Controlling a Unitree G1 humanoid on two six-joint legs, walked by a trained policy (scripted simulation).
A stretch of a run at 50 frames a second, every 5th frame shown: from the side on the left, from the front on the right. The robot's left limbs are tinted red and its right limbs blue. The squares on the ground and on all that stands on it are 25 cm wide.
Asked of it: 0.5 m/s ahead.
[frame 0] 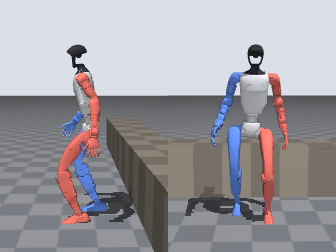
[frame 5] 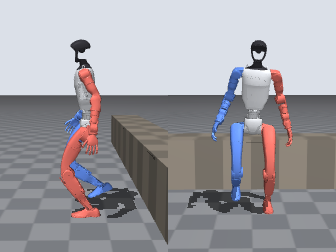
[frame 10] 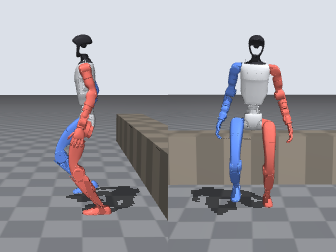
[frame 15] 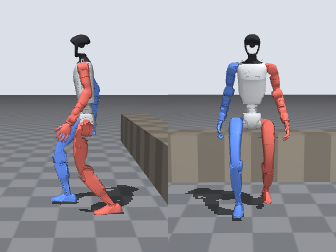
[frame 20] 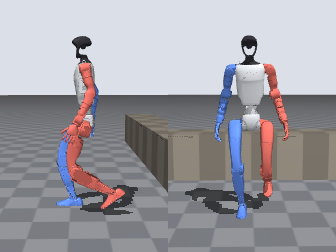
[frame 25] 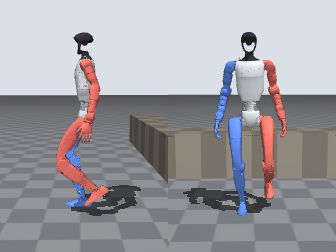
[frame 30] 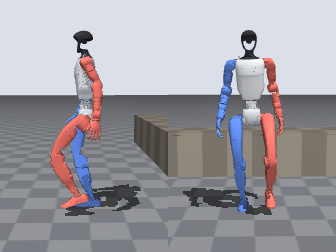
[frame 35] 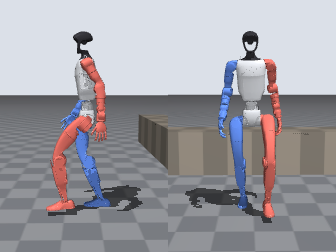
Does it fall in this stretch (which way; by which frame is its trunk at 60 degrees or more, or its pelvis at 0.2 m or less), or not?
no
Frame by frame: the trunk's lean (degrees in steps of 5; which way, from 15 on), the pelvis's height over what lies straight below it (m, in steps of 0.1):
0: 10, 0.7
5: 10, 0.7
10: 5, 0.7
15: 5, 0.7
20: 5, 0.7
25: 5, 0.8
30: 5, 0.8
35: 5, 0.8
